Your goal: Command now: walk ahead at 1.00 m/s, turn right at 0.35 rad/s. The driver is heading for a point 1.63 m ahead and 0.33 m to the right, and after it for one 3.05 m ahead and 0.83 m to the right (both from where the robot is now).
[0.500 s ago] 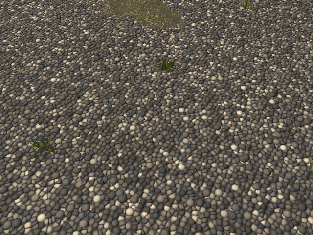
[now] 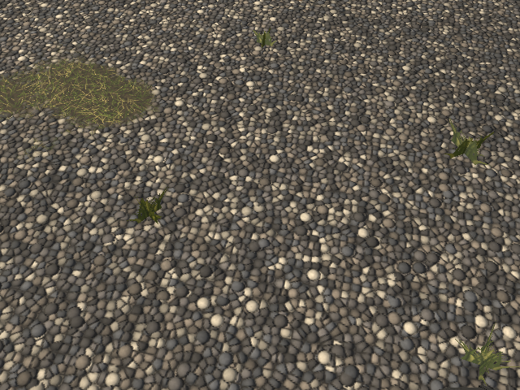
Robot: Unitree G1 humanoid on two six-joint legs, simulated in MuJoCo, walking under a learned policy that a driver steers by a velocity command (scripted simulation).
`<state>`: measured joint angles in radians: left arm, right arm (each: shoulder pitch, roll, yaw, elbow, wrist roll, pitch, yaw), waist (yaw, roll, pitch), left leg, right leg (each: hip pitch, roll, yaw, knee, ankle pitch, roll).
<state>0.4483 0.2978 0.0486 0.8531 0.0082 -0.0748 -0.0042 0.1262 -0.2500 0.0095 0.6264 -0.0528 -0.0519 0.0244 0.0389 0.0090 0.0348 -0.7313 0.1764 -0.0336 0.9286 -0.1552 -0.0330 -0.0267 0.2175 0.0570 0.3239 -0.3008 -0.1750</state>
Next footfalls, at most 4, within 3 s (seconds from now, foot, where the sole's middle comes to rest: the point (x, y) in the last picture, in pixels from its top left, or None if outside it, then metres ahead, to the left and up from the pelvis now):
0.18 left None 0.38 0.15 -0.77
0.62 right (308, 272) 0.81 -0.09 -0.77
1.06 left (262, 159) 1.26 0.06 -0.77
1.50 right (358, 107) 1.55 -0.30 -0.77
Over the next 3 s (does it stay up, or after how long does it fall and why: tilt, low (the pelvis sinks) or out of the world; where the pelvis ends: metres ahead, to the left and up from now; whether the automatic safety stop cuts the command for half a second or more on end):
stays up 2.65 -0.67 0.11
